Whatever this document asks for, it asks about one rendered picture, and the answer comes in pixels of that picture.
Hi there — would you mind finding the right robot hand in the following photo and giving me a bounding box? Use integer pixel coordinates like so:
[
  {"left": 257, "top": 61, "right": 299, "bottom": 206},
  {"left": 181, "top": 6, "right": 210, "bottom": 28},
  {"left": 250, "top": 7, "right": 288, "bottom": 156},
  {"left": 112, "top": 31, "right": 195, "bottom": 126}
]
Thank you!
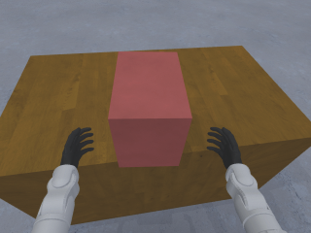
[{"left": 206, "top": 127, "right": 243, "bottom": 169}]

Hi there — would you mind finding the left robot hand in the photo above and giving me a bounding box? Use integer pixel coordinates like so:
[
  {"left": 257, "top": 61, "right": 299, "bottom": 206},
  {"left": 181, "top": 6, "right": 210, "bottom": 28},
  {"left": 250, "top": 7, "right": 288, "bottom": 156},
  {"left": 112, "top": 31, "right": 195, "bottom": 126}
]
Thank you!
[{"left": 60, "top": 127, "right": 94, "bottom": 168}]

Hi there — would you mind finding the right robot forearm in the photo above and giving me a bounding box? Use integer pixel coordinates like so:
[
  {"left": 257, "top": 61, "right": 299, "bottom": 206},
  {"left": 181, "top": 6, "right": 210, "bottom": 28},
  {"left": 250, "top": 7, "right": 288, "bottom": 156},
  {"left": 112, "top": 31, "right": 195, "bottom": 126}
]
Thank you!
[{"left": 225, "top": 163, "right": 288, "bottom": 233}]

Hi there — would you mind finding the left robot forearm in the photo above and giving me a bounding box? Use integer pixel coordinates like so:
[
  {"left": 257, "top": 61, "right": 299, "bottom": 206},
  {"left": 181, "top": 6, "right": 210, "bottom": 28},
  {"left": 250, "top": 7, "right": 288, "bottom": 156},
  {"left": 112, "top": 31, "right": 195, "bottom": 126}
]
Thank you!
[{"left": 31, "top": 164, "right": 80, "bottom": 233}]

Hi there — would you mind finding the carton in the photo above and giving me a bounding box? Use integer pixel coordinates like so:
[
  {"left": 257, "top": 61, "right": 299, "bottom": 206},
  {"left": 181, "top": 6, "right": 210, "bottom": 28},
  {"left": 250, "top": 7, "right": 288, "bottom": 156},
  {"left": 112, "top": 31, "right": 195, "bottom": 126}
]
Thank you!
[{"left": 108, "top": 51, "right": 192, "bottom": 168}]

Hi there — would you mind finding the pedestal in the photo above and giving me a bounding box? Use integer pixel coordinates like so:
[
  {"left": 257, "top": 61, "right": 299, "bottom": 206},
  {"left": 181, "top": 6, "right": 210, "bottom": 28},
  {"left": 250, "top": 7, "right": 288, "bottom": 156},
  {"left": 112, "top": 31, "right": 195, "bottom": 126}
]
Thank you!
[{"left": 0, "top": 46, "right": 311, "bottom": 225}]

